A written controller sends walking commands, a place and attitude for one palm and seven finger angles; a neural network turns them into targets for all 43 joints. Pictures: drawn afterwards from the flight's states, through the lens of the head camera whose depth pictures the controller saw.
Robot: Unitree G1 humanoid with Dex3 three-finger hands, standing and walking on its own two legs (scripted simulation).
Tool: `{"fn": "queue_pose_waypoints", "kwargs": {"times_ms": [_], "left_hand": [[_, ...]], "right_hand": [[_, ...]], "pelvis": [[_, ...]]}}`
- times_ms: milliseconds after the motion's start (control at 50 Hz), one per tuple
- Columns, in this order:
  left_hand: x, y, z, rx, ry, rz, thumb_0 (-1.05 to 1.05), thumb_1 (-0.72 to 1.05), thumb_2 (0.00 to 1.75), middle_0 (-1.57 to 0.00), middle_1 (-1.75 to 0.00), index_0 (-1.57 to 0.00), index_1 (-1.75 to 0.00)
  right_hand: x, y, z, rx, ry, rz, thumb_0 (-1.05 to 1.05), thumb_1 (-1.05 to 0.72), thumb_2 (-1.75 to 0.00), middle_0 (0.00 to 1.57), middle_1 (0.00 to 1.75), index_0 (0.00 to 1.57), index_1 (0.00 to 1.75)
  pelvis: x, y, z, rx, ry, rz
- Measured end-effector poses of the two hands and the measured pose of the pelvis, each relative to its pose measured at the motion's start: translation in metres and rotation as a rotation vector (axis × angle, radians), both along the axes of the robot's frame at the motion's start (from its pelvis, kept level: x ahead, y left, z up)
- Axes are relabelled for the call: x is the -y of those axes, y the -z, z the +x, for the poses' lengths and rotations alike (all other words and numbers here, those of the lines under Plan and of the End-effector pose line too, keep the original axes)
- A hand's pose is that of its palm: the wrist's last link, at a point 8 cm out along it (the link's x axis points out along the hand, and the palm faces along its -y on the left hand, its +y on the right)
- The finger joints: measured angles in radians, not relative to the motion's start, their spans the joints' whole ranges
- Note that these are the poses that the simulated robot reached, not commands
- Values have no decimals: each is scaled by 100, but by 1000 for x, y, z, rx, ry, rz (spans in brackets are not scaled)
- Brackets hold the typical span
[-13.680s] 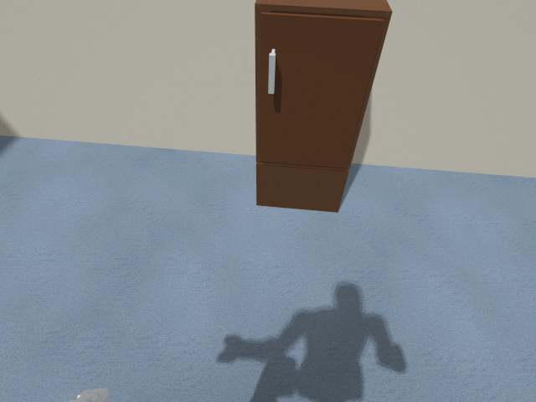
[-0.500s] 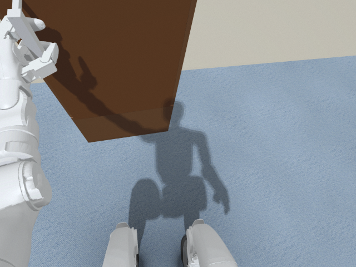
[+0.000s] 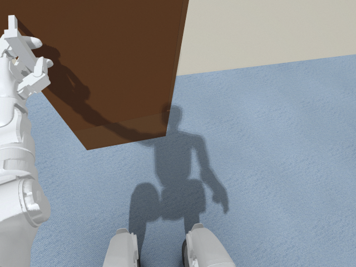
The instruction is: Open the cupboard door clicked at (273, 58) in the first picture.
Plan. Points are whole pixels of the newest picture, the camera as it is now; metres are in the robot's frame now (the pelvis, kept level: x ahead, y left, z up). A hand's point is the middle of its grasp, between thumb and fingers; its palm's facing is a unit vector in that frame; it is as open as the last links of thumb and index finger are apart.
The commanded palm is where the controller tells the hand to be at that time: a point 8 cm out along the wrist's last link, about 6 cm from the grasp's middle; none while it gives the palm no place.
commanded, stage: pull the door open along its arc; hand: left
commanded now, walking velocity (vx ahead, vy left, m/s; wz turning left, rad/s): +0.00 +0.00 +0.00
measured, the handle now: (29, 53) +0.56 +0.27 +0.06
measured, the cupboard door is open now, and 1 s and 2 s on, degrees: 3 50 53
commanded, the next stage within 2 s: open thumb and fingers to let go in 0.74 s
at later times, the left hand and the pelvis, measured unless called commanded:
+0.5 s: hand (91, 130) +0.38 +0.14 +0.06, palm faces +0.48 -0.87 +0.09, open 6.1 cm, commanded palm +0.32 +0.17 +0.06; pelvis +0.01 -0.01 +0.02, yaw +3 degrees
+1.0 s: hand (144, 152) +0.33 +0.05 +0.06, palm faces +0.52 -0.85 -0.04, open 6.1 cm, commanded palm +0.27 +0.08 +0.06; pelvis +0.00 -0.06 +0.02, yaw +6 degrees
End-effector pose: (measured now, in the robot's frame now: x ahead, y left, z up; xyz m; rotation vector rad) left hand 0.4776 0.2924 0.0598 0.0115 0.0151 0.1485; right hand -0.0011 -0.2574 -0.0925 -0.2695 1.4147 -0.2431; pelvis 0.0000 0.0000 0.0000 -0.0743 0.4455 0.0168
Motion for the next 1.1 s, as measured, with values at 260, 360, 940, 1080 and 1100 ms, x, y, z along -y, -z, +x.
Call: {"fn": "queue_pose_waypoints", "kwargs": {"times_ms": [260,360,940,1080,1100], "left_hand": [[36,2,-68,16,9,-35,0,72,77,-33,-133,-34,-132],[66,4,-102,42,-165,-106,1,70,78,-31,-134,-35,-128],[215,-3,-194,-36,-358,28,0,66,78,-36,-133,-38,-134],[207,-3,-190,-23,-417,17,1,51,73,-37,-132,-39,-131],[207,-3,-191,-22,-420,16,1,46,71,-37,-131,-39,-131]], "right_hand": [[-6,-10,67,195,-44,55,1,-91,-90,21,30,21,30],[-13,-11,106,297,-123,91,1,-91,-90,20,30,20,30],[-6,-13,190,543,-324,174,1,-91,-90,20,30,20,30],[8,-6,186,520,-321,165,1,-91,-90,20,30,20,30],[10,-5,185,514,-318,164,1,-91,-90,20,30,20,30]], "pelvis": [[-2,-16,13,67,0,21],[-1,-18,13,89,-8,31],[55,-19,3,195,-72,90],[66,-17,3,175,-75,101],[66,-17,3,174,-76,102]]}}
